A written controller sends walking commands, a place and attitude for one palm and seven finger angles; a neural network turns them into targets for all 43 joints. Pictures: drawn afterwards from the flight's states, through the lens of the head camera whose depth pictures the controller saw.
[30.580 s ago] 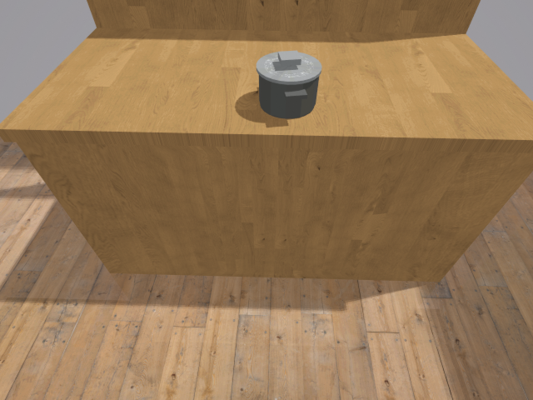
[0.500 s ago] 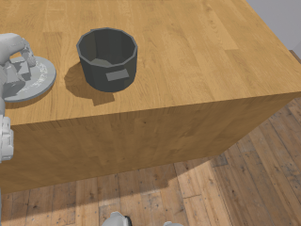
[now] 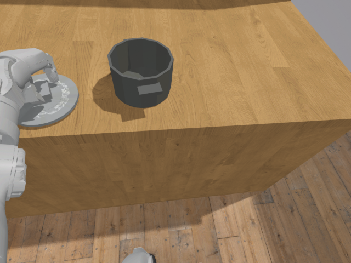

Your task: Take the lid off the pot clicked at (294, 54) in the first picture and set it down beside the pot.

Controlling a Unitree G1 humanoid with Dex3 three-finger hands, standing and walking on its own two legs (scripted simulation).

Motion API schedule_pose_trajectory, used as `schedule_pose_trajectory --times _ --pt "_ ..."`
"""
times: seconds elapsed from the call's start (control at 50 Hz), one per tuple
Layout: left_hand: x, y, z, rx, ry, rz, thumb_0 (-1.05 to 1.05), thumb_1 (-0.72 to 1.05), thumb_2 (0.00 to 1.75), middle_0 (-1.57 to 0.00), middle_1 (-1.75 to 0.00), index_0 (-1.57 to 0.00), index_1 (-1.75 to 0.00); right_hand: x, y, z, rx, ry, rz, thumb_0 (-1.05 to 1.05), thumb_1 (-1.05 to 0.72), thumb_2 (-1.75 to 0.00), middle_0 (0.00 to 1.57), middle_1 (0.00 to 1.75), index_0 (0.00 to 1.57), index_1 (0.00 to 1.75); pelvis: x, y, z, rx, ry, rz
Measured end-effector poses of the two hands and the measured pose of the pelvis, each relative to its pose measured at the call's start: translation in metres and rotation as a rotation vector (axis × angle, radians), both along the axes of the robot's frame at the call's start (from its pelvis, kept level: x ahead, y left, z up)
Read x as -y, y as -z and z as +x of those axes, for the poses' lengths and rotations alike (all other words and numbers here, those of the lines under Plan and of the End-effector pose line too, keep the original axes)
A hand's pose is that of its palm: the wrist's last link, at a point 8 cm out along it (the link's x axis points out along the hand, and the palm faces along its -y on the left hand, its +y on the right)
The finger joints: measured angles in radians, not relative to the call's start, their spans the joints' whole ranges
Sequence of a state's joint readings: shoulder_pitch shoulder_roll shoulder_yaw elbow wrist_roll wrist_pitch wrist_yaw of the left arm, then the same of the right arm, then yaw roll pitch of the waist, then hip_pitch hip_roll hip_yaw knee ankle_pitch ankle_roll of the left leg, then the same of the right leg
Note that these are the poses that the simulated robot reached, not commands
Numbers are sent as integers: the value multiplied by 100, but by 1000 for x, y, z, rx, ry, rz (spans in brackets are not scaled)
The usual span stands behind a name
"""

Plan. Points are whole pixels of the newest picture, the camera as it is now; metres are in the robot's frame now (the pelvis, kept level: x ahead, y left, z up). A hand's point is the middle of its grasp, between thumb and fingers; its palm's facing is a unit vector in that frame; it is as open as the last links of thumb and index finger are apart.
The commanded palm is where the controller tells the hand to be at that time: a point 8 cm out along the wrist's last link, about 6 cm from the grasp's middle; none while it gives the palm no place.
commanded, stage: open the fingers wide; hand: left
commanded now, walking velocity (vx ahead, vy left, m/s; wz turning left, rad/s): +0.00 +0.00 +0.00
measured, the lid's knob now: (38, 91) +0.51 +0.30 +0.07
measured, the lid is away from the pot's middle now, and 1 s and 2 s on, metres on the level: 0.25 0.25 0.25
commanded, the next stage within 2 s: raise the empty hand in 0.54 s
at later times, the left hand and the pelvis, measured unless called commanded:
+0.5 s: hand (29, 81) +0.50 +0.30 +0.10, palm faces -0.42 -0.10 -0.90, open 10.9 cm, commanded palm +0.53 +0.29 +0.16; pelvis +0.01 +0.01 +0.00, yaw -1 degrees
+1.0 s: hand (23, 70) +0.49 +0.29 +0.14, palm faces -0.36 -0.10 -0.93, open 11.0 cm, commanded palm +0.53 +0.28 +0.20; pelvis +0.00 +0.01 +0.00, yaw +0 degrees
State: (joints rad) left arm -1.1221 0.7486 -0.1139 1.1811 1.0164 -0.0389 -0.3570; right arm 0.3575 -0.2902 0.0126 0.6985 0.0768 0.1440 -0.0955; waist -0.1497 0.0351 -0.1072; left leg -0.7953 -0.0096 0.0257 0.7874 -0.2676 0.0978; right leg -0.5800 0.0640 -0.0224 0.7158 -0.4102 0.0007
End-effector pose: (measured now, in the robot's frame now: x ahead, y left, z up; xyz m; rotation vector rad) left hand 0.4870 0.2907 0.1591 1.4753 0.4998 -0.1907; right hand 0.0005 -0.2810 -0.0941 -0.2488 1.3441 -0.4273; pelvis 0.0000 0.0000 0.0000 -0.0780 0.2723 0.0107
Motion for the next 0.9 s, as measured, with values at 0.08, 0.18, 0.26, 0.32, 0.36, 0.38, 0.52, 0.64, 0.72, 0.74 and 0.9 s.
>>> schedule_pose_trajectory --times 0.08,0.18,0.26,0.32,0.36,0.38,0.52,0.64,0.72,0.74,0.9 --pt "-1 -2 3 13 -7 -1 0 16 74 -47 -95 -47 -94 1 0 -5 -9 8 -3 0 -91 -89 20 30 20 30 1 1 0 -4 3 0" --pt "-4 -1 6 8 -27 3 0 12 73 -45 -92 -45 -91 -1 0 -17 -38 26 4 0 -91 -89 20 30 20 30 1 1 0 -10 6 0" --pt "-8 -1 10 0 -34 5 0 7 73 -43 -88 -43 -88 -4 0 -28 -62 49 5 0 -91 -89 20 30 20 30 1 2 2 -16 11 -1" --pt "-9 -1 12 -2 -32 3 0 4 72 -42 -86 -42 -85 -6 0 -35 -82 66 8 0 -91 -89 20 30 20 30 0 2 3 -19 14 -3" --pt "-9 -3 14 1 -23 6 0 2 72 -41 -84 -41 -84 -8 -1 -39 -93 74 10 0 -91 -89 20 30 20 30 -1 2 4 -22 16 -4" --pt "-9 -3 15 4 -21 3 0 1 72 -41 -84 -41 -84 -9 -1 -40 -98 78 12 0 -91 -89 20 30 20 30 -2 2 5 -22 17 -4" --pt "-10 -2 18 6 -10 6 0 -3 72 -40 -81 -40 -81 -14 -1 -42 -106 88 18 0 -91 -89 20 30 20 30 -6 2 7 -26 21 -6" --pt "-11 -3 16 16 -9 -1 0 -4 72 -40 -80 -40 -80 -18 1 -33 -81 76 29 0 -91 -89 20 30 20 30 -10 1 6 -22 19 -7" --pt "-10 -4 13 22 -1 13 0 -5 73 -40 -79 -40 -79 -20 1 -25 -64 60 31 0 -91 -89 20 30 20 30 -12 1 4 -18 16 -7" --pt "-9 -6 12 27 3 12 0 -5 73 -40 -79 -40 -79 -20 1 -23 -60 54 30 0 -91 -89 20 30 20 30 -12 1 4 -17 14 -7" --pt "-6 -25 10 60 -14 15 0 -5 74 -41 -78 -41 -78 -21 0 -12 -16 27 29 0 -91 -89 20 30 20 30 -14 -1 2 -2 7 -5"
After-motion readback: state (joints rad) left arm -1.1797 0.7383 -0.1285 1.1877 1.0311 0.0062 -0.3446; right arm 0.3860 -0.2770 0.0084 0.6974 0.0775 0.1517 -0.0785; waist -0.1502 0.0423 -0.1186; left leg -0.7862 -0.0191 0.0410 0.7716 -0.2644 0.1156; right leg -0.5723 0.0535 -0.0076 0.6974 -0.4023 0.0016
